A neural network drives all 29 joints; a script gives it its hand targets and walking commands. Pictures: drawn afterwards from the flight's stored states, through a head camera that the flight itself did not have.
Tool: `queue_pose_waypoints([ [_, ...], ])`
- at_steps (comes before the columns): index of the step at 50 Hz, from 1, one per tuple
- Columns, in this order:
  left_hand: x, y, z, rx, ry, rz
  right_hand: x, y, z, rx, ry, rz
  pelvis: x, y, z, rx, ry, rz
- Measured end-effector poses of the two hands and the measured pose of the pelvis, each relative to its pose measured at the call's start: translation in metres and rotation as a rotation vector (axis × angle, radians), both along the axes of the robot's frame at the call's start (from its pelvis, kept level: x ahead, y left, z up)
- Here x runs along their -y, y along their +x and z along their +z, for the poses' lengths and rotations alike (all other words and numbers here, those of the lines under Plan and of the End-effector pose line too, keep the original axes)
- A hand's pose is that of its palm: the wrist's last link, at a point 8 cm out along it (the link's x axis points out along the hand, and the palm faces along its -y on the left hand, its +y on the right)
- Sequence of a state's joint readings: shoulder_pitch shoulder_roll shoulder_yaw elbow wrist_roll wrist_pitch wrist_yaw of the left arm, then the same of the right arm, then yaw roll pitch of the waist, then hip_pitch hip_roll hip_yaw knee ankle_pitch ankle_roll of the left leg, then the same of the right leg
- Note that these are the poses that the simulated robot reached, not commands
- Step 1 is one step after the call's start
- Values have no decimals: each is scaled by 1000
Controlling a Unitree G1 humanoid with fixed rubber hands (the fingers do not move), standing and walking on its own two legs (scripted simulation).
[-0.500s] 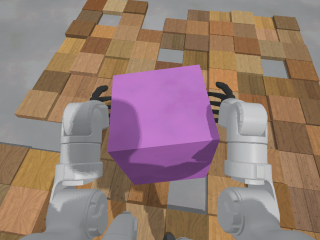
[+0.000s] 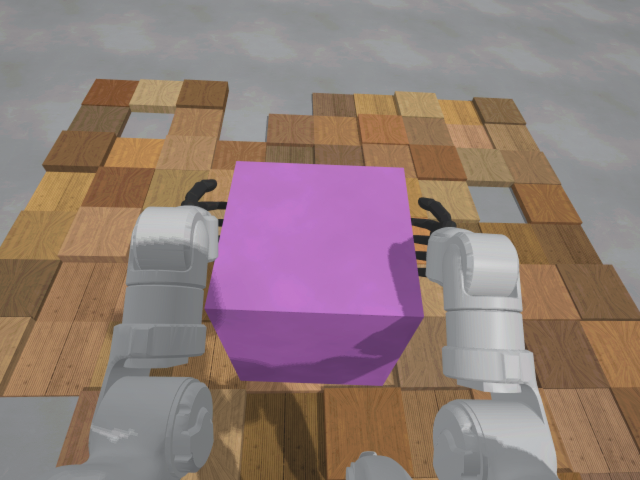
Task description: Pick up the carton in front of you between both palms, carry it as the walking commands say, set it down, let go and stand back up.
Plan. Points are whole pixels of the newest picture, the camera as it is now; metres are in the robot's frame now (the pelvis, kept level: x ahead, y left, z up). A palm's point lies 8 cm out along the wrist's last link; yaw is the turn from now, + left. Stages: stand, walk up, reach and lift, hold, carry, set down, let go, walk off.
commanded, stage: carry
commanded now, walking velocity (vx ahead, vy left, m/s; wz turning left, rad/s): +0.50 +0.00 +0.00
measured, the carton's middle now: (315, 282) +0.37 -0.01 +0.01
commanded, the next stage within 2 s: none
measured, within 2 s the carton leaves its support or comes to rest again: neither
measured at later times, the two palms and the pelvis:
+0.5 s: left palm (197, 102) +0.64 +0.17 +0.10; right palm (372, 104) +0.67 -0.12 +0.09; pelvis +0.28 -0.01 +0.00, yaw +3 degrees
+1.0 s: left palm out of the picture +0.92 +0.19 +0.14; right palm (347, 3) +0.94 -0.10 +0.14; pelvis +0.56 +0.02 -0.01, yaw +3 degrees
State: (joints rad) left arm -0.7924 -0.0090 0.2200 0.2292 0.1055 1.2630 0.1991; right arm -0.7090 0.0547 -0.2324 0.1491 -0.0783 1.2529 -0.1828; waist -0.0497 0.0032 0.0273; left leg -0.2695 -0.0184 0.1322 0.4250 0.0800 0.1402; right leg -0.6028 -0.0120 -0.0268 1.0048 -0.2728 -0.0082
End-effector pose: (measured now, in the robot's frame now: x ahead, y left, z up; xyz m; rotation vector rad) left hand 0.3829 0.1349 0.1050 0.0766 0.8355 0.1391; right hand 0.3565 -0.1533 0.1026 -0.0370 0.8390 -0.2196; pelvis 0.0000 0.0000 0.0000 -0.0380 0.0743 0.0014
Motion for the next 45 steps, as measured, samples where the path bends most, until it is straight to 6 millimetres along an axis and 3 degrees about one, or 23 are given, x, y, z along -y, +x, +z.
queue_pose_waypoints([
  [7, 12, 92, 14, 99, -7, 8, 11, 93, 14, 68, -19, -12, 7, 89, -13, 2, 19, 0],
  [12, 18, 163, 7, 103, 33, 25, 16, 171, 0, 50, -25, 20, 18, 168, -33, 20, -22, 3],
  [16, 9, 191, -11, 27, 63, 97, 5, 218, -21, -52, -33, 70, 22, 201, -24, 13, -15, 11],
  [20, -10, 211, -20, -38, 41, 178, -15, 256, -27, -111, -32, 112, 22, 235, -10, 7, 2, 28],
  [26, -35, 273, 0, 29, 11, 232, -40, 324, -9, -39, -23, 127, 6, 291, -4, -12, 12, 45],
  [32, -55, 353, 29, 157, -6, 187, -60, 391, 21, 88, -41, 93, -18, 356, -19, -14, 15, 18],
  [38, -40, 430, 36, 134, -27, 95, -45, 439, 29, 65, -80, 20, -18, 415, -27, -34, 9, 10],
  [42, -23, 470, 30, 80, 5, 64, -28, 475, 22, 5, -36, -27, -18, 463, -25, -23, -32, 38],
  [45, -25, 495, 30, 73, 12, 101, -29, 513, 24, -7, -12, -14, -16, 498, -19, -11, -19, 53],
])
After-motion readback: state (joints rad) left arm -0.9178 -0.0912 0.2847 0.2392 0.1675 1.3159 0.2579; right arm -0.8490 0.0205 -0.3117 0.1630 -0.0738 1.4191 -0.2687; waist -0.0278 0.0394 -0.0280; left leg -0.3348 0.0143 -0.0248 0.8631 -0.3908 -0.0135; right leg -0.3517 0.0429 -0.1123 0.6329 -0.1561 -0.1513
